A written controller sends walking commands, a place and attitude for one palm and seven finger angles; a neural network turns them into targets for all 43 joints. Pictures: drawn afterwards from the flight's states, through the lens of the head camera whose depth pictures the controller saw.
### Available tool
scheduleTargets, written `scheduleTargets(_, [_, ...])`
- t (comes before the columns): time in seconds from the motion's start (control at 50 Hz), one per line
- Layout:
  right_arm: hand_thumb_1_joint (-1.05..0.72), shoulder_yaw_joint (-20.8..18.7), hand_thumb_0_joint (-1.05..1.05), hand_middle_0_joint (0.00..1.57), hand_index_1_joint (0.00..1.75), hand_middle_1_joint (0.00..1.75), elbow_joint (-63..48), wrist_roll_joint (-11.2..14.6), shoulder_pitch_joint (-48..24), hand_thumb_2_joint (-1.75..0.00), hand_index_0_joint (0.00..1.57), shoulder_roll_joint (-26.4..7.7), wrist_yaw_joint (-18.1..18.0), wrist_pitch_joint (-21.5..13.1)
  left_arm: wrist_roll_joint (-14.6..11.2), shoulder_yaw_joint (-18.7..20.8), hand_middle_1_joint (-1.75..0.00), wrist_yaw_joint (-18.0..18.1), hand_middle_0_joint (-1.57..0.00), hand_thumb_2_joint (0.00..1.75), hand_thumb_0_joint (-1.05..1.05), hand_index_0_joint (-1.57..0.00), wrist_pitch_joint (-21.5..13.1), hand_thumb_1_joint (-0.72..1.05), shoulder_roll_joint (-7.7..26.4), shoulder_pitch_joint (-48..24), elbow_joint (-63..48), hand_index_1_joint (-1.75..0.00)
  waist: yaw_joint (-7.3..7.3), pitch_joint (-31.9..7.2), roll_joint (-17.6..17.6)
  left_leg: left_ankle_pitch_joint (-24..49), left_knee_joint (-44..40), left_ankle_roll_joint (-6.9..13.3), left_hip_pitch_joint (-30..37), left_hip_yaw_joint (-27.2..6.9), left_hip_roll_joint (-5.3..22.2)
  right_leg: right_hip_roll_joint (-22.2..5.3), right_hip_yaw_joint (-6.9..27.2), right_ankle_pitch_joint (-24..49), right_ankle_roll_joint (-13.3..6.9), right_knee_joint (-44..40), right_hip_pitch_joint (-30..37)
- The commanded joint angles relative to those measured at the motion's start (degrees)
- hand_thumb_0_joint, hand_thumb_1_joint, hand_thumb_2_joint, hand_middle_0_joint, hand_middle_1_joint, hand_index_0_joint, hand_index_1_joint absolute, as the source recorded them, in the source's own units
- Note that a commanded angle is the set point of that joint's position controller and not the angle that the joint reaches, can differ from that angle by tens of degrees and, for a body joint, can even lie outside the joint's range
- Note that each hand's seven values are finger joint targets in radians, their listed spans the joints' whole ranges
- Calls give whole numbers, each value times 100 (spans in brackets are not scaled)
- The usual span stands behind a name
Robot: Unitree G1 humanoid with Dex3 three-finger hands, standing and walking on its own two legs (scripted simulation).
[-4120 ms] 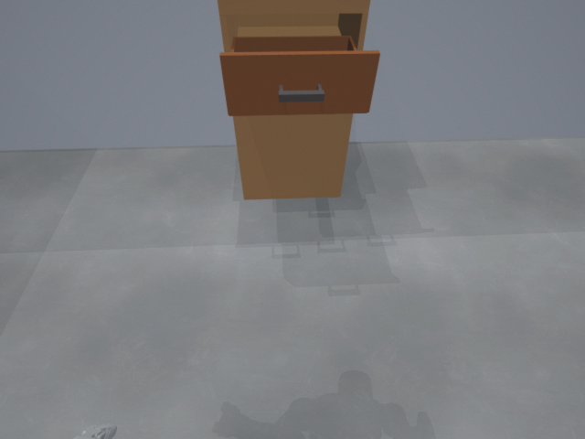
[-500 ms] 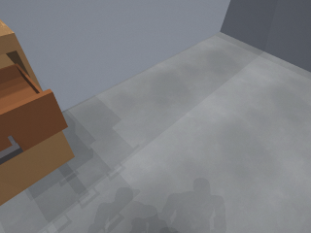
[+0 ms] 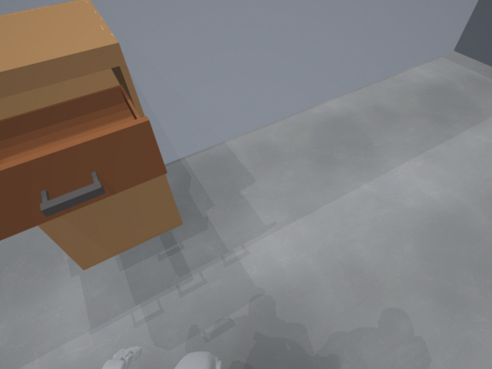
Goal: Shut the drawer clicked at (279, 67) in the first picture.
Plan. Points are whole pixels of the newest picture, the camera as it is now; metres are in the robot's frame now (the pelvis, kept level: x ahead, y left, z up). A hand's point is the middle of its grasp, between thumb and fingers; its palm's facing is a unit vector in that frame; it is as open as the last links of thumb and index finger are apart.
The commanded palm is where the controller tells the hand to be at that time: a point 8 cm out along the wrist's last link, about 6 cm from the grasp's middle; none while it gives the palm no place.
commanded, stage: turn to face it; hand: left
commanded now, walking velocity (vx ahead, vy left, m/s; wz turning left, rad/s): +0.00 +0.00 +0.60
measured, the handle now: (72, 191) +0.48 +0.41 -0.03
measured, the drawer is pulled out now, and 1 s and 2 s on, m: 0.29 0.29 0.29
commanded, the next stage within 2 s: take the last steps up to it in 0.80 s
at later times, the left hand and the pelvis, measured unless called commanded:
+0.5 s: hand out of the picture -0.02 +0.28 -0.17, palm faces +0.33 -0.90 -0.28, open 7.4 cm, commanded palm none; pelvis -0.02 +0.04 +0.00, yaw +17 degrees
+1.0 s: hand out of the picture -0.09 +0.20 -0.17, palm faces +0.51 -0.83 -0.23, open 7.4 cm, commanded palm none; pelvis -0.03 +0.01 +0.00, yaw +29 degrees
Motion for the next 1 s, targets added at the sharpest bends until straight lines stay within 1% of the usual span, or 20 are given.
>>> scheduleTargets(0.0, [-90,-10,0,20,30,30,-594,15,-597,-90,20,-240,40,-113,13,347,-30,75,-20,90,0,-20,-83,90,1306,392,-299,-30,370,141,-1091,-203,-592,-61,-93,225,155,-1560,691,1416,-668,-1065,33])
scheduleTargets(0.1, [-90,88,0,20,30,30,-768,75,-837,-90,20,-211,44,-228,41,425,-30,53,-20,90,0,-20,-54,90,1525,646,-231,-30,512,-347,-1374,-446,-2055,52,578,530,64,-1740,439,2719,-673,-497,541])
scheduleTargets(0.16, [-90,72,0,20,30,30,-702,65,-394,-90,20,-352,18,-303,-17,445,-30,22,-20,90,0,-20,-5,90,1513,652,-149,-30,264,-683,-1093,601,-3726,184,1602,636,-39,-1549,-55,2797,-209,405,445])
scheduleTargets(0.18, [-90,-16,0,20,30,30,-627,38,-16,-90,20,-713,6,-358,-62,434,-30,-2,-20,90,0,-20,22,90,1391,697,-201,-30,43,-993,-386,1627,-4314,376,2749,156,375,-1381,-278,2143,111,1376,-376])
scheduleTargets(0.2, [-90,-196,0,20,30,30,-624,2,353,-90,20,-1433,-30,-404,-95,354,-30,-65,-20,90,0,-20,32,90,990,601,-462,-30,-182,-1086,1503,4027,-4372,1197,3725,-2014,2055,-517,-456,-1314,614,2734,-2225])
scheduleTargets(0.22, [-90,-219,0,20,30,30,-464,59,720,-90,20,-1617,-43,-356,-36,302,-30,-33,-20,90,0,-20,75,90,998,229,-629,-30,-314,-1018,1233,4730,-4324,1705,3382,-2089,2502,-394,119,-2200,572,3449,-2492])
scheduleTargets(0.26, [-90,-140,0,20,30,30,-471,49,441,-90,20,-1322,-185,-400,-57,328,-30,14,-20,90,0,-20,107,90,952,-17,-503,-30,-226,-858,1261,4155,-4337,1636,2938,-1937,2029,-386,593,-1643,587,3927,-2668])
scheduleTargets(0.3, [-90,-21,0,20,30,30,-645,24,-277,-90,20,-965,-196,-406,-63,356,-30,-47,-20,90,0,-20,109,90,986,196,-292,-30,113,-441,860,3493,-4474,1362,2262,-1298,1428,-354,615,-904,608,3810,-2297])
scheduleTargets(0.34, [-90,13,0,20,30,30,-684,33,-410,-90,20,-907,-186,-422,-63,353,-30,-72,-20,90,0,-20,128,90,966,391,-191,-30,187,-421,806,3204,-4564,1261,2084,-1113,1161,-239,560,-673,621,3452,-1996])
scheduleTargets(0.46, [-90,-34,0,20,30,30,-596,18,-196,-90,20,-906,-178,-363,-78,305,-30,-35,-20,90,0,-20,117,90,879,145,-300,-30,47,-456,658,2844,-4564,1455,2211,-1651,1177,22,558,-857,597,2300,-1688])
scheduleTargets(0.58, [-90,-52,0,20,30,30,-646,24,-475,-90,20,-782,-164,-313,-104,296,-30,28,-20,90,0,-20,15,90,797,722,-224,-30,364,-507,709,2627,-4085,1248,1378,-1875,902,287,475,-64,450,434,-181])
scheduleTargets(0.6, [-90,-33,0,20,30,30,-647,63,-458,-90,20,-651,-151,-318,-94,312,-30,52,-20,90,0,-20,-37,90,886,858,-189,-30,451,-518,457,2215,-3748,1031,959,-1761,695,135,588,435,420,-383,432])
scheduleTargets(0.62, [-90,9,0,20,30,30,-675,120,-300,-90,20,-297,-123,-334,-14,380,-30,90,-20,90,0,-20,-115,90,1268,986,-193,-30,479,-642,-754,956,-2726,621,186,-1129,101,-923,1691,547,141,-1144,1079])
scheduleTargets(0.64, [-90,44,0,20,30,30,-824,98,-289,-90,20,-93,-119,-334,30,441,-30,82,-20,90,0,-20,-118,90,1662,923,-272,-30,465,-495,-1812,-1050,-1452,279,-340,-326,-557,-2227,2870,1183,-556,-1379,820])
scheduleTargets(0.66, [-90,-44,0,20,30,30,-760,27,-303,-90,20,-371,-143,-225,-29,459,-30,109,-20,90,0,-20,-119,90,1570,860,-302,-30,487,-522,-1837,-1157,-585,317,-81,-680,-275,-2294,2769,1080,-764,-1454,137])
scheduleTargets(0.68, [-90,-62,0,20,30,30,-658,27,-336,-90,20,-355,-121,-181,-24,423,-30,109,-20,90,0,-20,-96,90,1391,517,-358,-30,339,-219,-1447,-844,13,319,-57,-640,-204,-1980,2508,717,-829,-1465,-243])
scheduleTargets(0.7, [-90,-53,0,20,30,30,-509,15,-291,-90,20,-330,-79,-164,-29,367,-30,94,-20,90,0,-20,-101,90,1193,269,-407,-30,225,-14,-961,-426,329,284,-66,-543,-99,-1650,1977,615,-742,-1391,-411])
scheduleTargets(0.74, [-90,-9,0,20,30,30,-346,3,-68,-90,20,-216,-34,-157,-25,302,-30,80,-20,90,0,-20,-129,90,1018,109,-425,-30,126,-36,-954,21,388,192,38,-322,-21,-1311,1268,704,-608,-1289,-412])
scheduleTargets(0.9, [-90,151,0,20,30,30,-290,58,-496,-90,20,91,-76,-240,54,358,-30,65,-20,90,0,-20,-116,90,1226,956,94,-30,566,-273,-1195,-578,-1938,169,716,173,-21,-1447,1135,1509,-811,-1136,367])
scheduleTargets(0.98, [-90,231,0,20,30,30,98,10,426,-90,20,190,-121,-450,-6,283,-30,-2,-20,90,0,-20,-84,90,1068,806,345,-30,203,-395,-1122,242,-4064,371,2348,517,-131,-963,851,-870,-404,-992,-471])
